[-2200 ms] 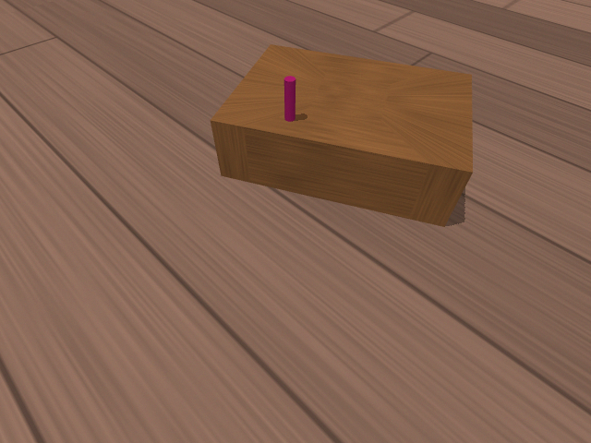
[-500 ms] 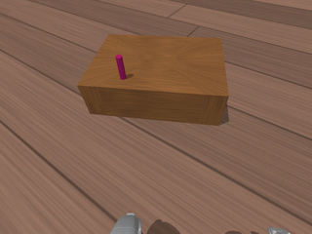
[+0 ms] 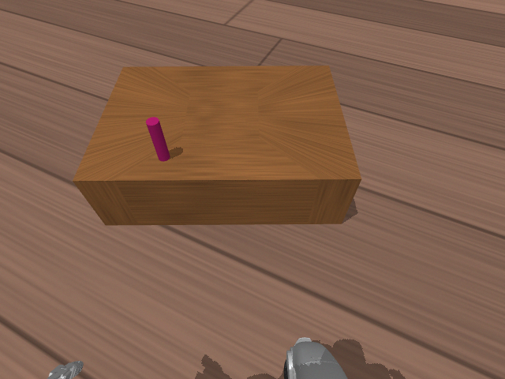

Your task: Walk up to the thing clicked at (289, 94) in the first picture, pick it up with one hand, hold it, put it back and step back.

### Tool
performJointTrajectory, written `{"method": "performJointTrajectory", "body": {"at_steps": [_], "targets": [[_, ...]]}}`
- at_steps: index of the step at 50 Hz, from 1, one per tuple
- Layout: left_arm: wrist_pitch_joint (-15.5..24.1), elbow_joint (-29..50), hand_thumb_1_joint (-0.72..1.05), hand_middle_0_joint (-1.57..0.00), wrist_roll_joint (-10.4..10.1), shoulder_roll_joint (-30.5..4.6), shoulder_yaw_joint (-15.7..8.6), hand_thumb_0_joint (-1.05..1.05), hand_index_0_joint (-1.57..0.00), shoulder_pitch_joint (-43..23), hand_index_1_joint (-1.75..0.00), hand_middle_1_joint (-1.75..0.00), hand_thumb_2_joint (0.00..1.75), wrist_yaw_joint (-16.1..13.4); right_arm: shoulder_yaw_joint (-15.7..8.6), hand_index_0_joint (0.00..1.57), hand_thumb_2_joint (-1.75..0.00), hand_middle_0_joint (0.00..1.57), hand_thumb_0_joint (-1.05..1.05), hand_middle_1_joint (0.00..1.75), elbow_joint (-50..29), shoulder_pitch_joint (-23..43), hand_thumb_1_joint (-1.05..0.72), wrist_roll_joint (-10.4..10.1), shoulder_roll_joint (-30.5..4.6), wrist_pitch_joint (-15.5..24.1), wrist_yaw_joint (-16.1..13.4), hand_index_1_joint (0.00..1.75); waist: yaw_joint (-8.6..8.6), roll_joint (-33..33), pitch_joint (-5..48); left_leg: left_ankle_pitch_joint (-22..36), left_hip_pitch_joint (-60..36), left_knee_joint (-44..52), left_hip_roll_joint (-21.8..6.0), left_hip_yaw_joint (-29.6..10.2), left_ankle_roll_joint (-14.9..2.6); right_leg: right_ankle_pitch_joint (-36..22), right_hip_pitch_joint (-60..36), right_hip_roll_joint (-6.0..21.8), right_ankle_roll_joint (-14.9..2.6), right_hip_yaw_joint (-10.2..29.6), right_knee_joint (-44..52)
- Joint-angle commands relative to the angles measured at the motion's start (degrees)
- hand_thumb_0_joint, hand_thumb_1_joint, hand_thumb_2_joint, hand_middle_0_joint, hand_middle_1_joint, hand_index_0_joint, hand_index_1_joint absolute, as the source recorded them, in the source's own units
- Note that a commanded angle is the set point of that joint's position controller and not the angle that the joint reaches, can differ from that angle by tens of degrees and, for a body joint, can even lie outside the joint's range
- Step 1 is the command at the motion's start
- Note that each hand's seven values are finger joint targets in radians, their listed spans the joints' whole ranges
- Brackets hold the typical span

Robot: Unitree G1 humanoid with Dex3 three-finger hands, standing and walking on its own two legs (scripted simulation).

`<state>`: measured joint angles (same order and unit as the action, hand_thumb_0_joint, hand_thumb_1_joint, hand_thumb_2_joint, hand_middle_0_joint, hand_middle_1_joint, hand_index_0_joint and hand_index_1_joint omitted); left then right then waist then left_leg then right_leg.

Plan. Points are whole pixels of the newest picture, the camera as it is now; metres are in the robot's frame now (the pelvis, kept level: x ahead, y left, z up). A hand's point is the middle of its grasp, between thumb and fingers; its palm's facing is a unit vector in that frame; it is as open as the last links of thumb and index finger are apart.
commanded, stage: walk up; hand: left
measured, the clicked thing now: (158, 140) +0.95 +0.32 -0.35
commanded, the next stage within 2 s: none
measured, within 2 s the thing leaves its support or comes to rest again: neither
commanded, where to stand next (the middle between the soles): +0.50 +0.14 m, yaw -2 degrees
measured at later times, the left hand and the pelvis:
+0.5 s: hand (57, 335) +0.22 +0.36 -0.14, palm faces -0.04 -0.90 -0.43, open 7.4 cm; pelvis +0.18 +0.07 -0.01, yaw -1 degrees
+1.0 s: hand (78, 228) +0.45 +0.38 -0.13, palm faces -0.10 -0.90 -0.42, open 7.4 cm; pelvis +0.33 +0.12 -0.02, yaw -3 degrees
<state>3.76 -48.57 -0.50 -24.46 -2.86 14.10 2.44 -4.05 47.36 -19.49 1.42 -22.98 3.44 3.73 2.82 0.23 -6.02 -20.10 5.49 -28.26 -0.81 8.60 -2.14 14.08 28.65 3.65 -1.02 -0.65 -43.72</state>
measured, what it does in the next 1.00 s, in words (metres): walks ahead: right foot, then left foot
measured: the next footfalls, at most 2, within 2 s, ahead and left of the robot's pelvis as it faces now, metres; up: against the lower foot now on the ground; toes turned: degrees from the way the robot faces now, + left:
right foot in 0.08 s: +0.19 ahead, -0.12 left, +0.00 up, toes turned -4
left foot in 0.50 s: +0.31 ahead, +0.21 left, +0.00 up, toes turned +4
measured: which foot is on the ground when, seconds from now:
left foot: down 0.00-0.12, up 0.14-0.48, down 0.50-0.98, up 1.00-1.00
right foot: up 0.00-0.06, down 0.08-0.54, up 0.56-0.94, down 0.96-1.00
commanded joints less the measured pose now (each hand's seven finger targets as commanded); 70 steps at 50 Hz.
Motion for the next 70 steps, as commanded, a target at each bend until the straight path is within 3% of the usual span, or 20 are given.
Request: {"method": "performJointTrajectory", "body": {"at_steps": [1,4,6,7,12,20,24,26,27,28,33,40,46,47,49,50,58,65,68,70], "targets": [[1.74,2.71,0.90,-0.20,0.45,-8.96,-3.39,0.00,-0.20,2.56,-0.30,-0.30,0.90,-0.54,-3.87,0.20,-0.90,0.20,0.00,0.30,-6.99,3.70,-0.90,-0.40,-13.52,0.77,-0.60,0.30,-2.42,-6.92,3.84,18.84,7.60,3.58,-11.57,-6.89,-8.77,-7.01,-12.68,-2.16,-1.23,-3.91,8.44],[2.49,0.30,0.90,-0.20,0.82,-13.05,-5.54,0.00,-0.20,12.18,-0.30,-0.30,0.90,-1.73,-2.42,0.20,-0.90,0.20,0.00,0.30,-7.78,1.30,-0.90,-0.80,-10.09,0.13,-0.50,0.30,-8.28,5.86,10.59,20.14,14.80,-19.53,-5.99,-2.88,-4.41,-3.92,-32.10,-2.32,-4.05,-1.10,15.79],[3.00,2.11,0.90,-0.20,0.57,-19.98,-6.66,0.00,-0.20,14.91,-0.30,-0.30,0.90,-2.89,-1.84,0.20,-0.90,0.20,0.00,0.30,-7.94,-3.09,-0.90,-0.84,-10.12,-0.78,-0.76,0.30,-7.99,12.43,12.70,-11.94,31.00,-39.70,1.83,-8.53,-0.06,3.83,-38.60,21.10,-13.51,39.09,26.19],[2.64,2.57,0.90,-0.20,-0.15,-20.19,-6.49,0.00,-0.20,10.97,-0.30,-0.30,0.90,-3.04,-2.93,0.20,-0.90,0.20,0.00,0.30,-6.89,-1.61,-0.90,-0.27,-14.07,-1.48,-1.25,0.30,-7.14,10.17,10.97,-12.68,31.44,-43.30,-1.36,-11.63,0.24,11.55,-33.08,22.95,-17.34,43.08,27.19],[3.30,3.52,0.90,-0.20,0.08,-14.70,-4.51,0.00,-0.20,4.11,-0.30,-0.30,0.90,-3.16,-3.00,0.20,-0.90,0.20,0.00,0.30,-3.32,-1.96,-0.90,-1.01,-11.86,-2.28,-0.52,0.30,-2.34,6.11,1.77,0.42,24.63,-36.68,-4.04,-13.14,1.26,-3.79,-15.16,10.39,-10.39,14.25,27.28],[3.95,4.83,0.90,-0.20,1.59,-17.18,-5.31,0.00,-0.20,3.74,-0.30,-0.30,0.90,-2.62,-4.02,0.20,-0.90,0.20,0.00,0.30,-5.30,5.96,-0.90,0.18,-10.82,-1.66,1.70,0.30,-3.95,9.58,2.43,5.37,17.65,-13.17,-7.07,-8.94,2.67,5.06,-10.13,9.70,-10.68,6.38,25.89],[2.94,4.78,0.90,-0.20,1.39,-16.36,-4.79,0.00,-0.20,0.57,-0.30,-0.30,0.90,-2.56,-5.28,0.20,-0.90,0.20,0.00,0.30,-1.85,-2.80,-0.90,0.55,-11.93,-0.63,1.13,0.30,2.04,5.12,7.03,6.06,0.74,-5.04,-3.49,-4.52,0.86,3.75,-4.40,9.64,-7.97,5.52,13.50],[2.23,4.42,0.90,-0.20,1.14,-7.96,-1.97,0.00,-0.20,6.99,-0.30,-0.30,0.90,-2.47,-7.21,0.20,-0.90,0.20,0.00,0.30,0.57,-10.52,-0.90,1.23,-18.19,0.17,-0.16,0.30,4.67,-18.78,9.63,-11.91,-9.35,6.27,-10.56,-20.33,-2.84,5.71,6.35,-0.58,-3.59,-2.70,-17.00],[1.87,4.37,0.90,-0.20,0.21,-8.10,-1.82,0.00,-0.20,7.19,-0.30,-0.30,0.90,-2.95,-7.23,0.20,-0.90,0.20,0.00,0.30,-1.86,-7.06,-0.90,0.72,-21.31,0.52,-0.37,0.30,2.90,-20.94,6.22,-18.17,-6.54,15.90,-20.81,-42.00,-6.55,15.74,15.79,-6.72,-1.97,-0.36,-23.56],[1.57,3.20,0.90,-0.20,0.88,-13.32,-2.89,0.00,-0.20,5.40,-0.30,-0.30,0.90,-3.80,-7.36,0.20,-0.90,0.20,0.00,0.30,-2.37,-4.37,-0.90,-0.73,-22.35,0.28,-0.29,0.30,2.13,-16.61,4.28,-19.08,-2.18,15.17,-24.30,-46.27,-11.46,17.39,14.28,-2.49,-2.90,4.21,-26.94],[1.60,-0.66,0.90,-0.20,-0.51,-11.72,-2.90,0.00,-0.20,8.29,-0.30,-0.30,0.90,-2.15,-3.87,0.20,-0.90,0.20,0.00,0.30,-3.14,0.27,-0.90,-1.10,-14.89,1.50,-1.43,0.30,-3.15,-11.09,0.73,15.75,5.86,9.63,-13.24,-18.72,-7.29,5.44,4.72,1.06,-1.26,3.50,-17.78],[0.78,2.40,0.90,-0.20,0.81,-9.62,-2.71,0.00,-0.20,0.72,-0.30,-0.30,0.90,-1.14,-4.04,0.20,-0.90,0.20,0.00,0.30,-4.22,-4.26,-0.90,-0.65,-15.16,1.07,-1.66,0.30,0.00,-8.30,1.56,22.16,1.56,10.25,-14.20,-15.55,-10.48,1.68,2.43,0.82,-0.14,-1.70,-1.86],[2.06,1.29,0.90,-0.20,0.76,-8.57,-3.35,0.00,-0.20,5.73,-0.30,-0.30,0.90,-1.83,-3.01,0.20,-0.90,0.20,0.00,0.30,-6.71,-1.02,-0.90,-1.03,-13.23,-0.19,-1.61,0.30,-4.33,-2.69,5.42,26.57,7.41,-3.38,-10.96,-10.96,-7.30,-5.47,-18.56,-3.96,-1.69,-4.06,14.35],[2.39,0.43,0.90,-0.20,1.00,-10.49,-4.17,0.00,-0.20,9.41,-0.30,-0.30,0.90,-2.30,-2.23,0.20,-0.90,0.20,0.00,0.30,-7.04,-1.61,-0.90,-1.42,-11.01,-0.18,-1.58,0.30,-6.46,2.19,8.45,25.14,10.16,-11.90,-8.14,-8.97,-5.31,-6.00,-26.30,-3.65,-2.69,-2.06,16.83],[2.89,1.60,0.90,-0.20,1.25,-17.42,-5.95,0.00,-0.20,13.79,-0.30,-0.30,0.90,-3.11,-0.82,0.20,-0.90,0.20,0.00,0.30,-7.86,-4.80,-0.90,-1.28,-7.62,-0.41,-1.50,0.30,-7.22,14.94,11.44,-10.60,29.56,-33.67,2.26,-6.46,-0.37,5.62,-37.77,19.71,-11.20,34.62,25.72],[2.33,1.97,0.90,-0.20,0.54,-17.65,-5.52,0.00,-0.20,10.21,-0.30,-0.30,0.90,-3.09,-2.52,0.20,-0.90,0.20,0.00,0.30,-6.50,-3.14,-0.90,-0.40,-13.99,-1.50,-2.06,0.30,-6.87,6.71,7.66,-13.18,31.33,-36.74,-0.93,-10.76,-0.52,16.93,-30.99,22.71,-16.28,39.18,27.85],[2.03,4.25,0.90,-0.20,1.44,-12.59,-3.58,0.00,-0.20,0.67,-0.30,-0.30,0.90,-2.31,-2.05,0.20,-0.90,0.20,0.00,0.30,-0.50,-4.95,-0.90,-0.86,-9.94,-1.64,-1.28,0.30,-2.02,11.19,0.17,0.40,19.11,-22.52,-2.76,-7.73,2.23,-1.92,-8.65,7.57,-10.61,6.54,27.07],[-2.74,4.30,0.90,-0.20,1.18,-10.29,-2.40,0.00,-0.20,-3.13,-0.30,-0.30,0.90,-2.05,-2.53,0.20,-0.90,0.20,0.00,0.30,3.46,-2.73,-0.90,-0.54,-10.24,-0.10,-4.15,0.30,-1.26,7.44,5.03,13.98,1.34,-5.85,0.99,-3.25,2.83,-0.81,0.52,5.46,-7.55,3.04,9.37],[-4.87,2.16,0.90,-0.20,-0.04,-6.42,-0.97,0.00,-0.20,4.17,-0.30,-0.30,0.90,-2.51,-3.17,0.20,-0.90,0.20,0.00,0.30,1.55,0.50,-0.90,0.33,-18.48,1.22,-5.09,0.30,-3.66,-10.09,4.61,-1.24,9.25,12.52,-20.99,-36.53,-5.96,16.63,0.60,-3.66,-1.18,3.98,-9.18],[-5.55,-1.26,0.90,-0.20,0.68,-12.00,-2.80,0.00,-0.20,3.06,-0.30,-0.30,0.90,-3.13,-3.51,0.20,-0.90,0.20,0.00,0.30,0.91,7.63,-0.90,-0.19,-18.88,0.75,-5.28,0.30,-3.96,-8.76,2.41,-11.40,16.35,13.40,-21.42,-37.28,-10.69,17.19,-3.08,0.65,-1.08,6.22,-14.67]]}}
